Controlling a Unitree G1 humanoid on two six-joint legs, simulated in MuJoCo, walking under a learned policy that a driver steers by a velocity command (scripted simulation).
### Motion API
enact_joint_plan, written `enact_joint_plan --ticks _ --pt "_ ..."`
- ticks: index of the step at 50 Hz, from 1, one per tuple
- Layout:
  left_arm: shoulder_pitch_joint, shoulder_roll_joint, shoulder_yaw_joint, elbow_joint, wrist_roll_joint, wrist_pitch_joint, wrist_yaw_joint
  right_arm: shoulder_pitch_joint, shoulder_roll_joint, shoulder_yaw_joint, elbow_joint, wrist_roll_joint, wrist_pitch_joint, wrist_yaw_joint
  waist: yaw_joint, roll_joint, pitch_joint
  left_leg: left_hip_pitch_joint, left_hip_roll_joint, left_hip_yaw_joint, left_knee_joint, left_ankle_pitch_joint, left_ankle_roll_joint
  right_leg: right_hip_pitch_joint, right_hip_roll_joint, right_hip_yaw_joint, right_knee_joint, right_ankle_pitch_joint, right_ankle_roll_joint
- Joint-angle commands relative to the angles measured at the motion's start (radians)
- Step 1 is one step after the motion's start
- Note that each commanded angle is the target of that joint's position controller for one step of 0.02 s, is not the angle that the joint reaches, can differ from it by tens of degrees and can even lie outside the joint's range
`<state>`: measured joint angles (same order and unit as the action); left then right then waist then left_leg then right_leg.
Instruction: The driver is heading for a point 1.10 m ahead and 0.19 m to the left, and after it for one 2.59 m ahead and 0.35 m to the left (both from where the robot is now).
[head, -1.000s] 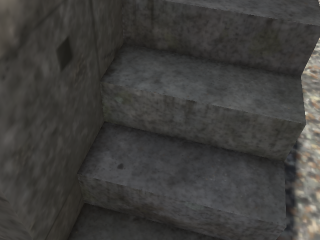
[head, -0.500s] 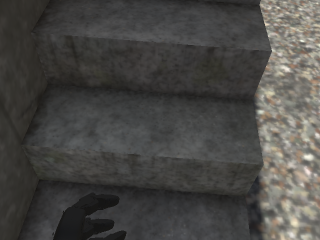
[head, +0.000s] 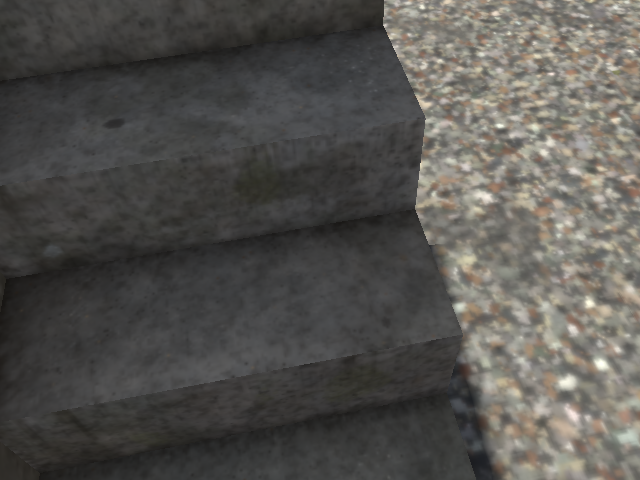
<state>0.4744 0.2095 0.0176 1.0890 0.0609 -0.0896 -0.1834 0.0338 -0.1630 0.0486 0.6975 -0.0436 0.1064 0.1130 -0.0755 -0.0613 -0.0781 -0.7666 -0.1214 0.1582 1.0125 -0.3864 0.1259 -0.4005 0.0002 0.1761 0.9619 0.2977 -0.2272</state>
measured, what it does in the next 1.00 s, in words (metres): climbs, turning left: right foot 0.20 m higher, then left foot 0.19 m higher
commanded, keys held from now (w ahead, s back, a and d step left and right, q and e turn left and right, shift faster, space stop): w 0.16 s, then w+q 0.72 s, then w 0.04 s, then w+e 0.08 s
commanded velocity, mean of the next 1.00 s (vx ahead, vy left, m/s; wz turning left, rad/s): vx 0.50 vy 0.00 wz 0.31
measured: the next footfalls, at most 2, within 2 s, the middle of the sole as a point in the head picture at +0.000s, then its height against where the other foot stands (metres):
right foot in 0.34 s outside the picture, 0.20 m higher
left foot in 0.86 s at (160, 329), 0.19 m higher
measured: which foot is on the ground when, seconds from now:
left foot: down 0.00-0.42, up 0.44-0.84, down 0.86-1.00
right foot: up 0.00-0.32, down 0.34-0.90, up 0.92-1.00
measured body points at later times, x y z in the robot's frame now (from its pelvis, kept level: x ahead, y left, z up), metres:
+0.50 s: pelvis +0.26 -0.01 +0.20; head +0.28 -0.01 +0.65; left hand +0.47 +0.22 +0.13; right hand +0.22 -0.24 +0.05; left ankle +0.13 +0.12 -0.36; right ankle +0.33 -0.12 -0.46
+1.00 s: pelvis +0.48 +0.12 +0.38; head +0.49 +0.11 +0.83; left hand +0.44 +0.36 +0.23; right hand +0.65 -0.06 +0.24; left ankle +0.53 +0.22 -0.26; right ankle +0.43 -0.09 -0.16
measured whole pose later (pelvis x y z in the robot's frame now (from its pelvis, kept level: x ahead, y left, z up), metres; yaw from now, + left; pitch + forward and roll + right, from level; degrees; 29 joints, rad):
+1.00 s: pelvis +0.48 +0.12 +0.38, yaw +21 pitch +8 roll +3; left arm 0.29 0.21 0.03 1.09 0.03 -0.06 -0.12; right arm 0.19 -0.19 -0.01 0.92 0.00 -0.01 0.10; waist -0.06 -0.03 -0.17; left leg -0.84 -0.13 0.07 1.13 -0.43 0.09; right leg -0.66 -0.08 0.19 1.62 0.18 -0.17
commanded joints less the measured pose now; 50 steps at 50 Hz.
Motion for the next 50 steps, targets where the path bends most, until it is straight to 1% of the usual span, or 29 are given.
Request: enact_joint_plan --ticks 1,3,8,9,10,11,12,13,15,16,17,19,21,22,23,25,28,31,34,38,40,41,43,44,45,46,47,48,50 --pt "-0.11 0.015 0.027 -0.093 -0.049 0.028 0.053 0.396 -0.034 -0.038 0.197 -0.031 -0.073 -0.015 -0.079 0.147 -0.06 0.568 0.323 -0.874 -0.516 0.127 0.28 -0.766 0.149 0.228 1.148 -0.167 -0.05" --pt "-0.175 0.027 0.026 -0.186 -0.051 0.049 0.115 0.252 0.081 -0.006 0.298 -0.026 -0.119 0.0 0.039 -0.03 -0.073 0.565 0.329 -0.676 -0.519 0.362 0.222 -0.891 0.164 0.254 1.147 -0.302 -0.064" --pt "-0.335 -0.006 -0.02 -0.325 -0.061 0.046 0.139 0.159 0.038 -0.024 0.326 -0.038 -0.186 -0.012 0.181 0.116 0.01 0.187 0.208 -0.238 -0.727 0.085 0.116 -0.789 0.038 -0.149 1.187 -0.685 -0.006" --pt "-0.373 -0.178 -0.057 -0.374 -0.007 0.013 0.196 0.342 -0.073 -0.068 0.401 0.075 -0.243 -0.114 0.176 0.041 0.166 0.29 0.306 -0.348 -0.743 0.107 0.09 -0.871 -0.005 -0.138 1.211 -0.459 0.094" --pt "-0.383 -0.163 -0.061 -0.386 -0.004 -0.002 0.21 0.379 -0.094 -0.064 0.407 0.083 -0.254 -0.145 0.177 -0.017 0.214 0.313 0.314 -0.385 -0.766 0.09 0.078 -0.951 -0.052 -0.171 1.164 -0.483 0.136" --pt "-0.626 0.041 -0.056 -0.481 -0.073 0.035 0.165 0.533 -0.018 -0.025 0.483 -0.079 -0.198 -0.042 0.02 0.118 -0.066 0.408 0.2 -0.321 -0.697 0.14 0.099 -0.946 -0.022 -0.184 0.936 -0.59 0.006" --pt "-0.762 0.063 -0.047 -0.544 -0.072 0.055 0.164 0.623 -0.025 -0.034 0.497 -0.094 -0.187 -0.003 -0.019 0.2 -0.016 0.461 0.186 -0.336 -0.721 0.235 0.12 -0.986 -0.032 -0.207 0.816 -0.643 -0.005" --pt "-0.884 0.034 -0.063 -0.613 -0.04 0.094 0.159 0.517 -0.06 -0.057 0.466 -0.063 -0.168 0.049 0.026 0.18 -0.004 0.26 0.238 -0.349 -0.911 0.346 0.17 -0.712 -0.016 -0.291 0.453 -0.921 0.013" --pt "-0.722 -0.04 -0.077 -0.538 -0.051 0.112 0.11 0.564 -0.098 -0.051 0.45 -0.01 -0.21 0.092 0.074 0.275 -0.014 0.311 0.369 -0.402 -0.948 0.965 0.267 -0.444 0.045 -0.427 0.489 -0.867 0.081" --pt "-0.576 -0.003 -0.064 -0.503 -0.064 0.118 0.117 0.487 -0.154 -0.057 0.455 -0.036 -0.221 0.113 0.17 0.28 -0.05 0.427 0.402 -0.362 -0.866 1.553 0.255 -0.388 0.049 -0.349 0.478 -0.644 0.065" --pt "-0.498 0.055 -0.045 -0.492 -0.048 0.125 0.1 0.429 -0.216 -0.081 0.438 -0.002 -0.247 0.108 0.221 0.289 -0.08 0.595 0.38 -0.291 -0.746 1.878 0.218 -0.354 0.085 -0.381 0.322 -0.667 0.082" --pt "-0.474 0.088 -0.024 -0.475 -0.091 0.148 0.11 0.585 -0.182 -0.087 0.503 -0.039 -0.265 0.123 0.159 0.169 -0.24 0.463 0.369 -0.328 -0.558 2.131 0.182 -0.025 0.083 -0.235 0.218 -0.632 0.03" --pt "-0.225 0.117 0.004 -0.378 -0.081 0.171 0.128 0.558 -0.138 -0.102 0.498 -0.065 -0.241 0.13 0.239 0.004 -0.246 0.195 0.258 -0.359 -0.261 1.506 0.12 0.246 -0.066 0.136 -0.15 -0.728 -0.057" --pt "-0.136 0.175 0.021 -0.36 -0.032 0.172 0.14 0.496 -0.109 -0.114 0.54 -0.031 -0.216 0.132 0.276 -0.188 -0.167 0.119 0.151 -0.377 0.299 0.599 0.019 0.074 -0.277 0.551 -0.477 -0.886 -0.186" --pt "-0.134 0.207 0.038 -0.346 -0.041 0.142 0.151 0.46 -0.162 -0.142 0.535 0.006 -0.205 0.099 0.269 -0.098 -0.102 -0.094 0.082 -0.488 0.938 0.486 -0.021 0.041 -0.342 0.735 -0.608 -0.986 -0.186" --pt "-0.206 0.088 0.002 -0.241 -0.082 0.075 0.126 0.351 -0.091 -0.134 0.493 0.011 -0.212 0.04 0.152 0.046 -0.042 -0.461 0.005 -0.583 1.328 0.408 0.05 0.119 -0.353 0.515 -0.542 -0.737 -0.081" --pt "-0.342 -0.087 -0.038 -0.132 -0.057 0.002 0.134 0.329 0.002 -0.087 0.397 -0.025 -0.181 0.021 -0.001 0.136 -0.051 -0.461 0.111 -0.425 1.066 0.33 0.063 0.125 -0.231 -0.086 -0.517 -0.349 0.071" --pt "-0.182 0.004 -0.016 -0.073 0.016 -0.013 0.169 0.161 0.006 -0.047 0.31 0.015 -0.18 0.044 0.034 -0.018 0.012 -0.611 0.097 -0.255 1.479 0.147 0.081 0.129 -0.278 -0.192 -0.67 -0.399 0.035" --pt "-0.083 -0.019 -0.04 -0.013 0.086 -0.006 0.141 0.023 0.013 -0.019 0.194 0.046 -0.175 0.037 0.039 0.03 0.084 -0.767 0.105 -0.278 1.443 0.229 0.178 0.143 -0.3 -0.27 -0.732 -0.429 0.066" --pt "-0.111 0.027 -0.064 -0.079 0.086 -0.009 0.125 -0.086 -0.088 -0.027 0.078 0.053 -0.122 -0.003 0.006 -0.012 0.008 -0.515 0.205 -0.12 0.896 0.311 0.126 0.086 -0.28 -0.422 -0.888 -0.145 0.048" --pt "0.005 0.175 -0.037 0.0 0.052 -0.024 0.067 -0.192 -0.042 0.0 -0.017 0.057 -0.027 0.005 -0.047 -0.184 -0.03 -0.231 0.119 -0.014 0.538 0.017 0.053 0.07 -0.346 -0.401 -0.914 0.501 -0.063" --pt "-0.068 0.274 0.002 -0.018 0.034 -0.058 0.068 -0.071 -0.044 -0.009 0.003 0.07 -0.029 0.025 -0.116 -0.269 -0.039 -0.179 0.098 0.003 0.493 0.067 0.018 0.187 -0.4 -0.424 -0.863 0.757 -0.051" --pt "-0.112 0.286 0.033 -0.022 -0.014 -0.056 0.06 0.131 -0.098 -0.037 0.037 0.05 -0.047 0.009 -0.19 -0.251 -0.168 -0.134 -0.055 0.053 0.151 0.069 0.027 0.531 -0.392 -0.428 -0.573 1.306 -0.068" --pt "0.006 0.237 0.036 0.039 0.008 -0.036 0.047 0.273 -0.165 -0.072 0.092 0.034 -0.043 -0.017 -0.159 -0.142 -0.226 0.131 -0.095 -0.051 0.03 0.2 0.085 0.388 -0.34 -0.412 -0.318 1.307 -0.05" --pt "0.11 0.149 0.003 0.025 0.107 -0.013 0.008 0.544 -0.251 -0.099 0.211 0.042 -0.029 -0.05 -0.139 0.06 -0.504 0.691 0.026 -0.479 -0.085 0.514 0.224 -0.007 -0.264 -0.263 0.027 0.743 0.026" --pt "0.033 0.125 0.034 0.01 0.04 0.013 -0.012 0.634 -0.327 -0.13 0.233 0.02 -0.033 -0.042 -0.134 0.203 -0.447 0.702 0.228 -0.914 -0.519 0.1 0.165 -0.299 -0.044 -0.119 0.431 -0.192 0.081" --pt "-0.034 0.063 0.027 -0.002 -0.049 0.03 0.006 0.621 -0.213 -0.118 0.286 0.014 -0.058 -0.027 -0.138 0.263 -0.272 0.641 0.251 -0.913 -0.546 -0.136 0.063 -0.501 0.009 0.118 0.762 -0.071 0.041" --pt "-0.109 -0.004 0.019 -0.002 -0.06 0.035 0.051 0.557 -0.16 -0.101 0.301 0.033 -0.109 -0.014 -0.077 0.357 -0.1 0.455 0.244 -0.815 -0.472 -0.181 0.093 -0.654 -0.009 0.136 0.945 -0.062 0.032" --pt "-0.187 -0.054 0.005 -0.067 -0.07 0.04 0.123 0.339 -0.018 -0.048 0.33 0.045 -0.159 -0.01 0.048 0.185 -0.037 0.308 0.236 -0.718 -0.475 -0.048 0.129 -0.737 0.003 0.128 1.157 -0.15 0.016"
